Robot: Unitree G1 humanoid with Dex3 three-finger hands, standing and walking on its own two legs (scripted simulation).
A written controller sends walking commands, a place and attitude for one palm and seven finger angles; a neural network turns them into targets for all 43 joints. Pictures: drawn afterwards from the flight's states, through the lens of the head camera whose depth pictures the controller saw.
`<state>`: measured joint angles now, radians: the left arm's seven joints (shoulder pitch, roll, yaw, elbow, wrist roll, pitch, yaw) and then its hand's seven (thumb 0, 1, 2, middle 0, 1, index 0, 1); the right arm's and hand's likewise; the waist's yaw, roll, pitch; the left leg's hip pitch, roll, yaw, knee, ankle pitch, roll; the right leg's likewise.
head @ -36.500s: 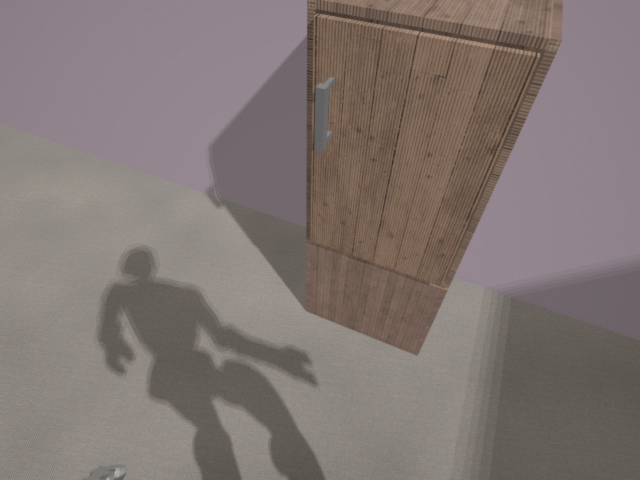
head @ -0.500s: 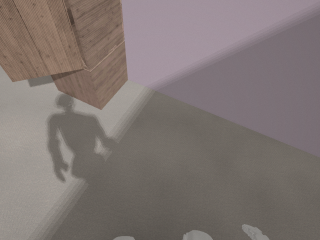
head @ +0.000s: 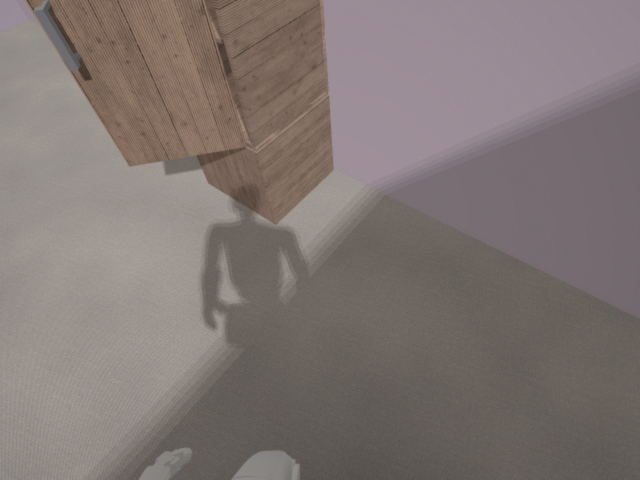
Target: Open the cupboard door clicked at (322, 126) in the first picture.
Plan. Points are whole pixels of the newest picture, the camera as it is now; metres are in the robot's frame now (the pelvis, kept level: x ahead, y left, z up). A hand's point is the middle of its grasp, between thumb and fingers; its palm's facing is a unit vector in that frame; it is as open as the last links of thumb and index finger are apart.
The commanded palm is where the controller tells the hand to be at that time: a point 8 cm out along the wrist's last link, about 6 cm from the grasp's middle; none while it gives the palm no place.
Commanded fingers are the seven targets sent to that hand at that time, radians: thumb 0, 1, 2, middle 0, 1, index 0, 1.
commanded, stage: turn to face it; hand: left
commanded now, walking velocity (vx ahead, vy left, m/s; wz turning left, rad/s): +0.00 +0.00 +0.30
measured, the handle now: (60, 35) +1.01 +0.62 +0.08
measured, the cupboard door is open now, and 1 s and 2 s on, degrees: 48 48 48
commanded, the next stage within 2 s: take the last steps up to it in 0.08 s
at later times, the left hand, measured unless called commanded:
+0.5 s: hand out of the picture -0.04 +0.23 -0.19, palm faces +0.28 -0.94 -0.18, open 7.4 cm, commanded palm none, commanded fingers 0.00 0.90 0.90 -0.20 -0.30 -0.20 -0.30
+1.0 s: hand (171, 380) +0.29 +0.27 -0.16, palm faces +0.20 -0.96 -0.18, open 7.4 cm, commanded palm none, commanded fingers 0.00 0.90 0.90 -0.20 -0.30 -0.20 -0.30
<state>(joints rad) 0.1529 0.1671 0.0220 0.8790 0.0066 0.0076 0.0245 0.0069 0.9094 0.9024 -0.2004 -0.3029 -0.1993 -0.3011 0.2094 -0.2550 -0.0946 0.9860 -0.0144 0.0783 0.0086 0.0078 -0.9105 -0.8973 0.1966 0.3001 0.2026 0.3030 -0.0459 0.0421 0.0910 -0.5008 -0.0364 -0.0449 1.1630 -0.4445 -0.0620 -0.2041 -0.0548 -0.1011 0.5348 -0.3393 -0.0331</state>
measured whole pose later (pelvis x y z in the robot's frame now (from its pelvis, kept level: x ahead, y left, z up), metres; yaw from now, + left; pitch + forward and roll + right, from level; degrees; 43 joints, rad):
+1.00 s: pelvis +0.18 +0.08 -0.02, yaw +14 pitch -1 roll +1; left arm 0.07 0.14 0.03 0.94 0.01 -0.05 -0.01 0.01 0.91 0.90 -0.20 -0.30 -0.20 -0.30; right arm 0.52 -0.13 -0.02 1.19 -0.01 -0.02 -0.02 0.01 -0.91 -0.90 0.20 0.30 0.20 0.30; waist -0.06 0.02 0.09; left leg -0.11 -0.08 0.03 0.87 -0.50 0.05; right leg -0.36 -0.05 -0.15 0.67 -0.28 -0.06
